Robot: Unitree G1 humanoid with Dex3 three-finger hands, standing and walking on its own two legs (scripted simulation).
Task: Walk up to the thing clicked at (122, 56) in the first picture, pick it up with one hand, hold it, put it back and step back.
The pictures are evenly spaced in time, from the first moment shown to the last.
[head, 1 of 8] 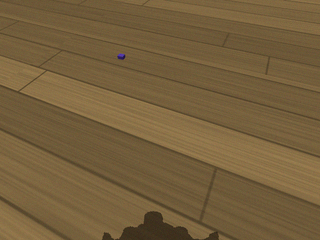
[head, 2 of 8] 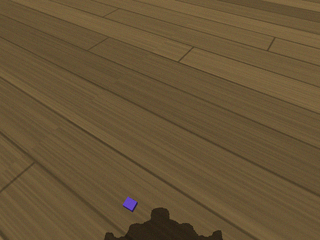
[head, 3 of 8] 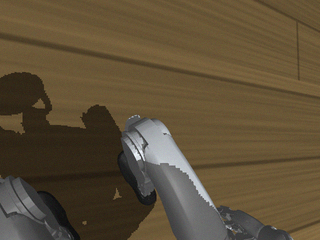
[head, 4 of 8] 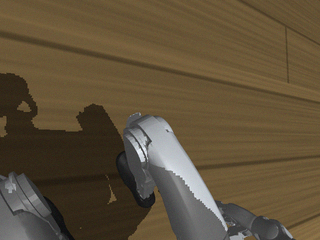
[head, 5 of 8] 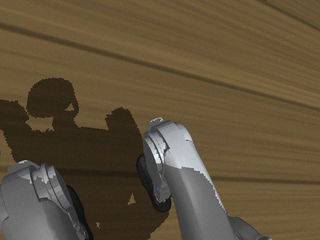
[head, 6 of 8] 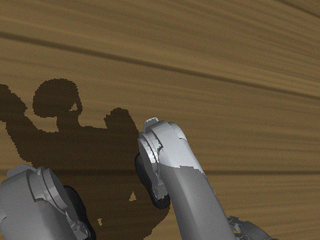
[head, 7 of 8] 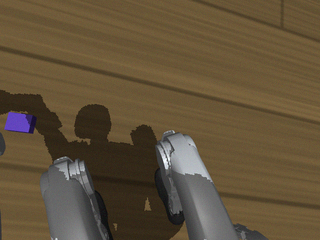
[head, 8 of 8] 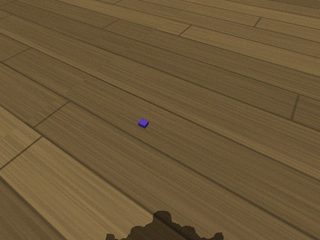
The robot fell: no
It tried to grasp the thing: yes
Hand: left
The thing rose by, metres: 0.00
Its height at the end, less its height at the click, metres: +0.00
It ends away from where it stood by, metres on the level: 0.00
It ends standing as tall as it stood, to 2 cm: yes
